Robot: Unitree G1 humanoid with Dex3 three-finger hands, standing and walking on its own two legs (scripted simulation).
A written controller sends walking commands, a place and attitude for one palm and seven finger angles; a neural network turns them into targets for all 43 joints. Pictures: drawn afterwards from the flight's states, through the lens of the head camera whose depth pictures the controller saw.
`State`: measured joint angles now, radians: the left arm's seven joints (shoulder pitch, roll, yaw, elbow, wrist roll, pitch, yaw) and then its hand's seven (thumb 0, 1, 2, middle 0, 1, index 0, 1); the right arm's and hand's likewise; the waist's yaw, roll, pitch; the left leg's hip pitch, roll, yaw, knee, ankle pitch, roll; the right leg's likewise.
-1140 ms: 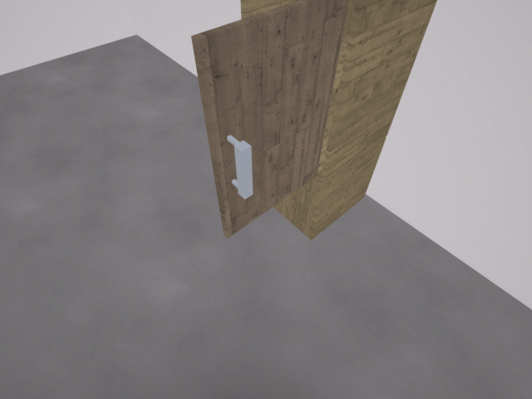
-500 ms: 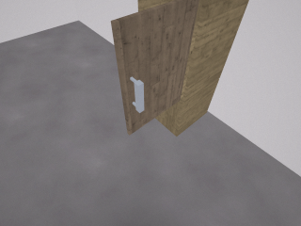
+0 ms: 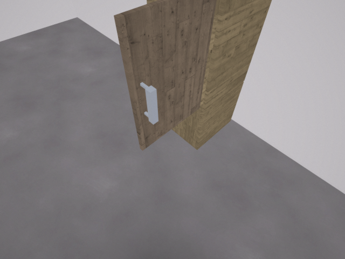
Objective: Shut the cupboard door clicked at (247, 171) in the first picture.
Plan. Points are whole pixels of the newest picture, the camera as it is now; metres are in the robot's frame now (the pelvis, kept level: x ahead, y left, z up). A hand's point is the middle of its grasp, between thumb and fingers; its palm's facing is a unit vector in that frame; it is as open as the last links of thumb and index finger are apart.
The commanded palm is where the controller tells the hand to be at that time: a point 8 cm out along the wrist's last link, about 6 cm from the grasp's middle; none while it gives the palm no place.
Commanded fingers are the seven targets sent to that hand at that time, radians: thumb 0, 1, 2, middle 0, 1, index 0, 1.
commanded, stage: walk around to get in front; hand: left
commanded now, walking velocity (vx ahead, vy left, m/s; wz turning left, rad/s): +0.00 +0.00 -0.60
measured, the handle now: (148, 103) +0.61 +0.13 -0.05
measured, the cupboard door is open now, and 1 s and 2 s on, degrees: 90 90 90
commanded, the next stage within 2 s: none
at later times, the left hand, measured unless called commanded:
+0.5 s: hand out of the picture +0.05 +0.17 -0.16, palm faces -0.21 -0.94 -0.29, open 7.4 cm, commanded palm none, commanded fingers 0.00 0.90 0.90 -0.20 -0.30 -0.20 -0.30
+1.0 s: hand (141, 245) +0.18 +0.10 -0.17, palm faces -0.53 -0.80 -0.30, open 7.4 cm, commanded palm none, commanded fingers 0.00 0.90 0.90 -0.20 -0.30 -0.20 -0.30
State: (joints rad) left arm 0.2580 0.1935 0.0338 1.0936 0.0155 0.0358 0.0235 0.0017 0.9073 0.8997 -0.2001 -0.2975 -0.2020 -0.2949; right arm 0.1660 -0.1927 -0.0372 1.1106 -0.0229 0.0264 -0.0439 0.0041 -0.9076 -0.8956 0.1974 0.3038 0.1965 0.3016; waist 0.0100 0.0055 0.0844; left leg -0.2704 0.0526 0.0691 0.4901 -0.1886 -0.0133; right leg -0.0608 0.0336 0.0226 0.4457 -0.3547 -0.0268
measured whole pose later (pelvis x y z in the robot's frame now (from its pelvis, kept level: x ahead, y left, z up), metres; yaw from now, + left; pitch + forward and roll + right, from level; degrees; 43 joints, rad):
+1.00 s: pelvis -0.04 -0.03 -0.02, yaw -33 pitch +0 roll +0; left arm 0.12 0.27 0.07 0.86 0.03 0.04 -0.02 0.00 0.91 0.90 -0.20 -0.30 -0.20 -0.29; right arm 0.18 -0.28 -0.07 0.91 -0.02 0.07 -0.04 0.01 -0.91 -0.90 0.20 0.30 0.20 0.30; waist 0.00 0.03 0.15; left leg -0.42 0.11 0.02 1.04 -0.53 -0.06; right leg -0.36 0.00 0.00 0.69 -0.32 -0.01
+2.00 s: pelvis -0.06 -0.05 +0.00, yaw -69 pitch +1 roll -2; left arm 0.15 0.27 0.08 0.89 0.03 0.08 -0.04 0.01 0.91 0.90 -0.20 -0.30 -0.20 -0.29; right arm 0.17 -0.20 -0.02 0.87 -0.04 0.01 -0.04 0.00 -0.91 -0.90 0.20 0.30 0.20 0.30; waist 0.03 -0.03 0.11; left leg -0.25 0.10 0.08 0.53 -0.29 -0.01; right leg -0.49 0.01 -0.01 1.04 -0.48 0.05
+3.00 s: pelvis -0.13 -0.11 +0.00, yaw -104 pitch +2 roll +1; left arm 0.23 0.22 0.05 0.93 0.03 0.01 -0.02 0.00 0.91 0.90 -0.20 -0.30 -0.20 -0.30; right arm 0.16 -0.25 -0.07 0.90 -0.02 0.03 0.01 0.01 -0.91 -0.90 0.20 0.30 0.19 0.30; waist 0.02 -0.02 0.08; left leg -0.46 0.06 0.06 0.87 -0.40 -0.09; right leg -0.20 0.01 0.07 0.47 -0.30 -0.03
